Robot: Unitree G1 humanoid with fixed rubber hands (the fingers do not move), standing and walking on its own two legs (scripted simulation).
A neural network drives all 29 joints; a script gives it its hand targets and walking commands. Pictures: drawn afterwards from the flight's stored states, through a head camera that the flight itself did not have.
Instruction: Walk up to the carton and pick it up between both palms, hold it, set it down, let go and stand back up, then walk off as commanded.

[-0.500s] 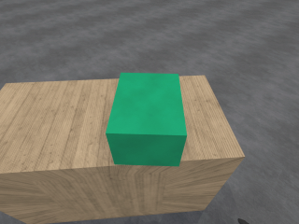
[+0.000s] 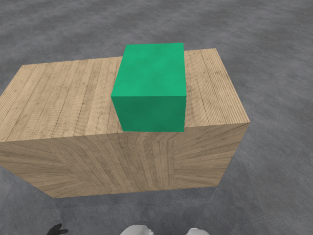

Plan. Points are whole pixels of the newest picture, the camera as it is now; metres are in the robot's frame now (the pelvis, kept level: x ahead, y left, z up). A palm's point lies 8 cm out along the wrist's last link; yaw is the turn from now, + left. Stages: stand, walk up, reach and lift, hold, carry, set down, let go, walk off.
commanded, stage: walk off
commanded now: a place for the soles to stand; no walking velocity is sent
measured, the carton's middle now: (153, 86) +0.62 +0.01 +0.00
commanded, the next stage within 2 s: none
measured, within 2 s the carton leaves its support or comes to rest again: neither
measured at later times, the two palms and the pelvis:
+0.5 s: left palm out of the picture -0.10 +0.39 -0.13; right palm out of the picture -0.07 -0.23 -0.08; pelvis -0.14 +0.08 +0.00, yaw +0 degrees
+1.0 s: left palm out of the picture -0.32 +0.30 -0.10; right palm out of the picture -0.22 -0.30 -0.14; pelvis -0.32 -0.01 -0.01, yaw +0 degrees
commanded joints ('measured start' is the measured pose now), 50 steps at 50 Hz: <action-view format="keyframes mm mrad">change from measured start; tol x32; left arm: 1 -85 307 131 -166 87 -7 9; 39 515 234 161 -3 96 84 -80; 50 -13 298 136 -124 87 -31 -1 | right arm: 1 117 -236 -119 -54 -78 -16 11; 40 -235 -254 -144 -157 -110 -19 -66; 50 115 -258 -125 -37 -75 -34 9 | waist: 1 -11 -198 -35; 9 -50 236 35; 37 110 286 -97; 41 127 -317 27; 50 -16 -167 -99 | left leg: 1 53 72 -38 -92 -8 22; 7 286 135 -19 -588 116 75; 11 -297 452 -602 -1063 -396 167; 21 450 348 -358 -819 38 124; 36 -204 398 -222 -1005 -203 134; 42 -291 -102 -197 128 -85 17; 50 -168 -49 -183 146 160 -57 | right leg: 1 -25 -242 249 -271 -181 -181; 6 -192 -170 193 -198 -342 -96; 13 -110 193 182 755 -201 35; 33 69 157 72 576 -252 51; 39 349 -22 119 93 -338 -68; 45 -417 -271 649 -449 -747 -101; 50 111 -172 432 -348 -609 -50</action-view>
